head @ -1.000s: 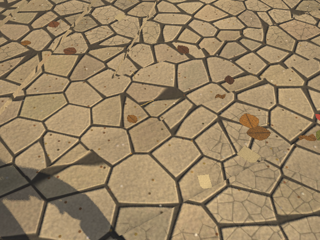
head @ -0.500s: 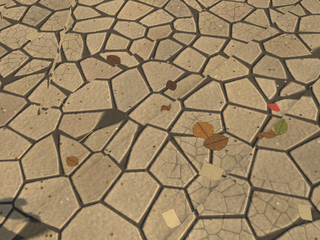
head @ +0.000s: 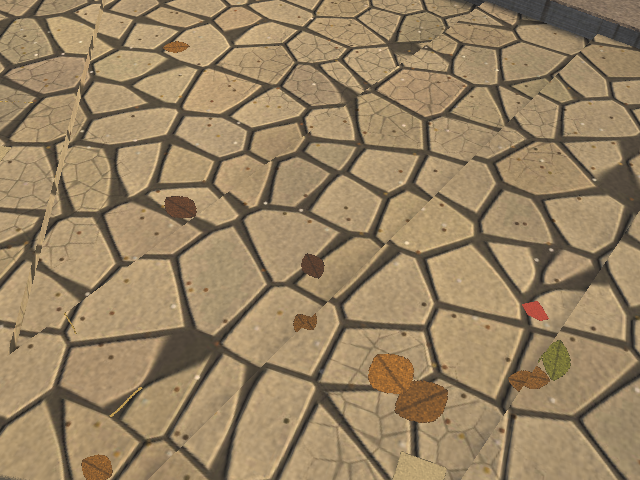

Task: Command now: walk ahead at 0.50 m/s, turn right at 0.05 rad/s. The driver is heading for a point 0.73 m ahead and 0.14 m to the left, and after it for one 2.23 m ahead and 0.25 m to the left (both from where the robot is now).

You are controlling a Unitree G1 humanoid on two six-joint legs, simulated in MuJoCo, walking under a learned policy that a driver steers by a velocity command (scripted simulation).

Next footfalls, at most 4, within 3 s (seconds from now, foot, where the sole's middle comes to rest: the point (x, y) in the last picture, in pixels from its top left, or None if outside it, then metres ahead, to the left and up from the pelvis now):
0.24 right None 0.28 -0.13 -0.79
0.76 left None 0.50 0.11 -0.82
1.22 right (265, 355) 0.81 0.12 -0.83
1.74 left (184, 397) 0.72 0.30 -0.85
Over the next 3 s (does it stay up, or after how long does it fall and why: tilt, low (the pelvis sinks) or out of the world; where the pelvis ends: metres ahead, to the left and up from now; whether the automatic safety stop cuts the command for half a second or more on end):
stays up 0.74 0.25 -0.07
